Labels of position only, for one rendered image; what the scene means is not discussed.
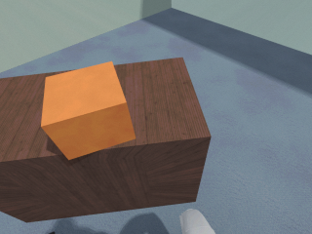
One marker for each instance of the pedestal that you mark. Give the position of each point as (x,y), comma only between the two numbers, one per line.
(162,166)

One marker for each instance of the carton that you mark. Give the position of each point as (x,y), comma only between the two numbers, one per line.
(85,110)

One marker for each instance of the right robot thigh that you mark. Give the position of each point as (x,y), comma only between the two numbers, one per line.
(193,222)

